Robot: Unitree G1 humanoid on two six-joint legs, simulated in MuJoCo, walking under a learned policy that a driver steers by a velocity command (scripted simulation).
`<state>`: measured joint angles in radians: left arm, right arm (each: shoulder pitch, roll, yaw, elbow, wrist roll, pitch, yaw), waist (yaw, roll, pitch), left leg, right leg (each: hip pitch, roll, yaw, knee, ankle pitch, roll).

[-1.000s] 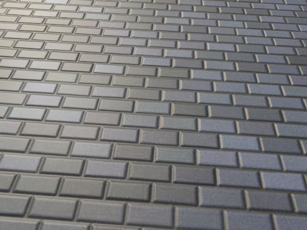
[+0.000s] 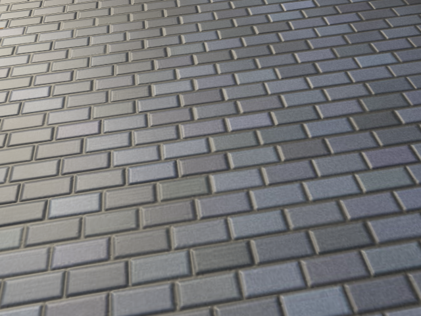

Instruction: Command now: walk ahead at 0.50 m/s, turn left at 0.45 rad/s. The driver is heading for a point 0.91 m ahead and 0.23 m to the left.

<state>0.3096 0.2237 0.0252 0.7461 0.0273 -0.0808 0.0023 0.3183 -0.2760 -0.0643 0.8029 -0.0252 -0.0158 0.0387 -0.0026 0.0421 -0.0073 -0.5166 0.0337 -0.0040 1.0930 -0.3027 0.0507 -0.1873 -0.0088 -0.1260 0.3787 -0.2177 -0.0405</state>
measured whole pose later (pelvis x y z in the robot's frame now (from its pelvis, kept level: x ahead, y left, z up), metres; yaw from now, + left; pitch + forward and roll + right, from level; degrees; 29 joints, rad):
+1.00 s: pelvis +0.53 +0.13 -0.01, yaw +27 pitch +0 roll +0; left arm 0.22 0.25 0.04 0.76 0.03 -0.06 -0.01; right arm 0.35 -0.28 -0.05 0.83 -0.03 -0.05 0.01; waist -0.03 0.04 0.03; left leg -0.34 -0.06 -0.06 1.12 -0.35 0.08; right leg -0.30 0.04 -0.06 0.47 -0.17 -0.07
